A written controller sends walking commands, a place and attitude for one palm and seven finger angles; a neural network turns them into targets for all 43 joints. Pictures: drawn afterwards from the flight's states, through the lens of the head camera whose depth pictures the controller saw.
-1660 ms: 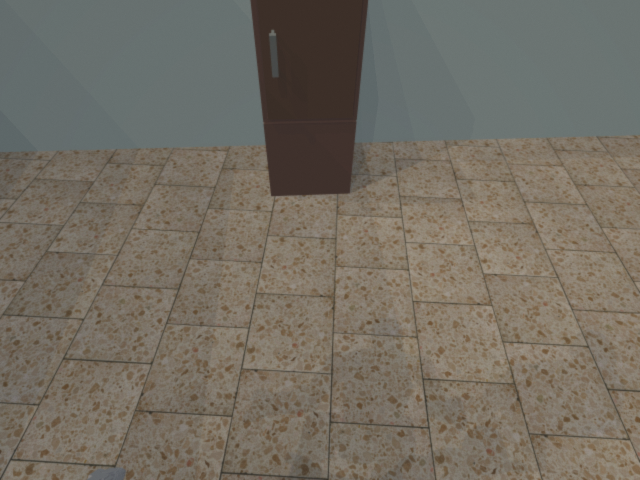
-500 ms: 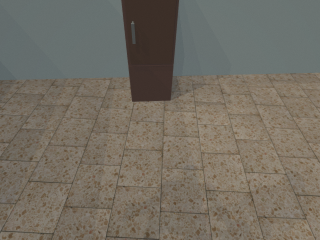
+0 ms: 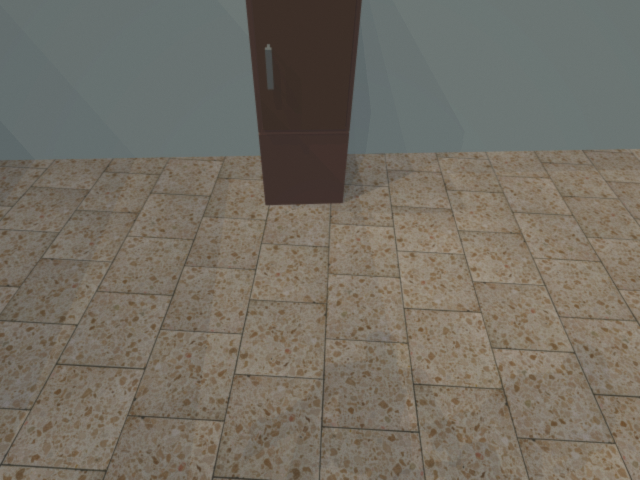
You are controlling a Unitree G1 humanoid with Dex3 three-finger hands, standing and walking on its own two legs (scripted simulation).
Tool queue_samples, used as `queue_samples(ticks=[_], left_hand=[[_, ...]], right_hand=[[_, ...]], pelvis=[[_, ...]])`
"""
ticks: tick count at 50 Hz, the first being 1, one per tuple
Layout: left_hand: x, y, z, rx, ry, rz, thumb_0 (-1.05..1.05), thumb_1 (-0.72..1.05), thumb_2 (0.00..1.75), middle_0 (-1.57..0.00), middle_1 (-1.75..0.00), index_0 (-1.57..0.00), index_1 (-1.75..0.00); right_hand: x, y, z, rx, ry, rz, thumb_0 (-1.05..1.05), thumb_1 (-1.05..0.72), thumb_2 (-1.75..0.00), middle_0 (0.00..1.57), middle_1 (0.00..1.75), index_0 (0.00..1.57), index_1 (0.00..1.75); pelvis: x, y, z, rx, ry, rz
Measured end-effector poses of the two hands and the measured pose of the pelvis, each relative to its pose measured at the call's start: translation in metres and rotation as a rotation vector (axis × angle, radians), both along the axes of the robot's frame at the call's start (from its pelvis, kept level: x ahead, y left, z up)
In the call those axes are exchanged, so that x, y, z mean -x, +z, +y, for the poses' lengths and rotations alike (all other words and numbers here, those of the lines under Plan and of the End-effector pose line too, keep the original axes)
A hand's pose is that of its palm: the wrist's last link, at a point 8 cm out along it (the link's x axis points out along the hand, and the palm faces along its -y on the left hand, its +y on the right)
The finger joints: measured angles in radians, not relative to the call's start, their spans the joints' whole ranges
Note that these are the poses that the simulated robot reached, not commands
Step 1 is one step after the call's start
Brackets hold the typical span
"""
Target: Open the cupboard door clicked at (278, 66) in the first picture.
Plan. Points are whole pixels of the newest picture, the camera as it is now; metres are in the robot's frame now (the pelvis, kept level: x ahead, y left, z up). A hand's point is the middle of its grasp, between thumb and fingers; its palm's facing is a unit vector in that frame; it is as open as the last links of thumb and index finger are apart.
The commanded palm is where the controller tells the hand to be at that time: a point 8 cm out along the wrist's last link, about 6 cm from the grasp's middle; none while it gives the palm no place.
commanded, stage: walk to a spot facing it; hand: left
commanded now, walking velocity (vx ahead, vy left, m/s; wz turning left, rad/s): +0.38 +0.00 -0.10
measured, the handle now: (269, 66) +1.41 +0.26 -0.09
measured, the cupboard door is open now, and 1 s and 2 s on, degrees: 0 0 0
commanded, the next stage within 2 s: turn to face it in 1.22 s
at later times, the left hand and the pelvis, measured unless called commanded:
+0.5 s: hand (226, 417) +0.26 +0.17 -0.18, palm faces -0.12 -0.97 -0.20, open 7.3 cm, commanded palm none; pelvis +0.16 -0.02 -0.02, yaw -5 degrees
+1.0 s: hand (234, 368) +0.35 +0.18 -0.21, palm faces +0.02 -0.99 -0.12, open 7.4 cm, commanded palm none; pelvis +0.37 +0.00 -0.02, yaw -3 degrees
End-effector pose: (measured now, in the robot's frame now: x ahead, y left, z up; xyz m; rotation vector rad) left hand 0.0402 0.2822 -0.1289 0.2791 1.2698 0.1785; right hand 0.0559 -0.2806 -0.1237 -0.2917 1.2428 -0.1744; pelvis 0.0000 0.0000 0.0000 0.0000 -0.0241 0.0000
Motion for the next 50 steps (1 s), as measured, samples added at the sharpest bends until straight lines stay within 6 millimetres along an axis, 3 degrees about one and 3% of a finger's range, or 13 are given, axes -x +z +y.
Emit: queue_samples(ticks=[9,13,16,21,24,27,30,36,39,43,47,50], left_hand=[[0.028,-0.034,-0.029,0.132,0.065,0.138,0.01,0.9,0.9,-0.2,-0.3,-0.2,-0.3],[0.018,-0.04,-0.037,0.161,0.038,0.23,0.01,0.91,0.9,-0.2,-0.3,-0.2,-0.3],[-0.021,-0.036,-0.043,0.169,0.0,0.22,0.01,0.91,0.9,-0.2,-0.3,-0.2,-0.3],[-0.124,-0.027,-0.052,0.148,-0.061,0.091,0.02,0.93,0.9,-0.2,-0.3,-0.2,-0.3],[-0.193,-0.024,-0.06,0.121,-0.105,-0.007,0.02,0.94,0.9,-0.2,-0.3,-0.2,-0.3],[-0.25,-0.028,-0.071,0.092,-0.123,-0.127,0.02,0.93,0.9,-0.2,-0.3,-0.2,-0.3],[-0.275,-0.025,-0.079,0.089,-0.094,-0.181,0.01,0.92,0.9,-0.2,-0.3,-0.2,-0.3],[-0.276,-0.024,-0.092,0.116,-0.052,-0.072,0.01,0.93,0.9,-0.2,-0.3,-0.2,-0.3],[-0.274,-0.027,-0.088,0.135,-0.024,-0.012,0.01,0.94,0.9,-0.2,-0.3,-0.2,-0.3],[-0.274,-0.038,-0.078,0.17,0.036,0.048,0.01,0.93,0.9,-0.2,-0.3,-0.2,-0.3],[-0.281,-0.054,-0.063,0.19,0.08,0.126,0.01,0.92,0.9,-0.2,-0.3,-0.2,-0.3],[-0.305,-0.049,-0.053,0.185,0.074,0.156,0.01,0.91,0.9,-0.2,-0.3,-0.2,-0.3]], right_hand=[[0.022,-0.024,0.045,-0.069,-0.07,0.099,0.0,-0.91,-0.9,0.2,0.3,0.2,0.3],[0.034,-0.027,0.068,-0.093,-0.157,0.119,0.0,-0.91,-0.9,0.2,0.3,0.2,0.3],[0.054,-0.021,0.084,-0.118,-0.225,0.187,0.0,-0.91,-0.9,0.2,0.3,0.2,0.3],[0.082,-0.009,0.1,-0.168,-0.304,0.376,0.0,-0.91,-0.9,0.2,0.3,0.2,0.3],[0.084,-0.009,0.098,-0.191,-0.341,0.469,0.0,-0.91,-0.9,0.2,0.3,0.2,0.3],[0.069,-0.019,0.083,-0.204,-0.354,0.526,0.0,-0.9,-0.9,0.21,0.3,0.2,0.3],[0.022,-0.029,0.058,-0.185,-0.326,0.481,0.0,-0.91,-0.9,0.21,0.3,0.2,0.3],[-0.142,-0.028,0.014,-0.115,-0.235,0.141,0.01,-0.91,-0.9,0.2,0.3,0.2,0.3],[-0.223,-0.017,0.009,-0.102,-0.18,-0.011,0.0,-0.91,-0.9,0.2,0.3,0.2,0.3],[-0.315,-0.005,0.019,-0.088,-0.088,-0.137,0.0,-0.91,-0.9,0.2,0.3,0.19,0.3],[-0.381,-0.006,0.037,-0.066,-0.034,-0.215,0.0,-0.91,-0.9,0.2,0.3,0.2,0.3],[-0.394,-0.005,0.05,-0.074,-0.052,-0.198,0.0,-0.91,-0.9,0.2,0.3,0.2,0.3]], pelvis=[[-0.041,-0.015,0.014,0.019,-0.017,0.014],[-0.065,-0.017,0.018,0.003,-0.059,0.017],[-0.084,-0.012,0.014,0.004,-0.07,0.018],[-0.119,-0.008,0.002,0.013,-0.08,0.029],[-0.146,-0.014,-0.011,0.016,-0.086,0.028],[-0.174,-0.029,-0.028,0.006,-0.074,0.016],[-0.196,-0.029,-0.036,0.019,-0.056,0.0],[-0.244,-0.013,-0.037,0.032,-0.049,0.008],[-0.27,-0.009,-0.033,0.039,-0.047,0.012],[-0.31,-0.012,-0.021,0.052,-0.038,0.005],[-0.35,-0.024,-0.003,0.046,-0.043,-0.006],[-0.374,-0.019,0.003,0.036,-0.052,-0.006]])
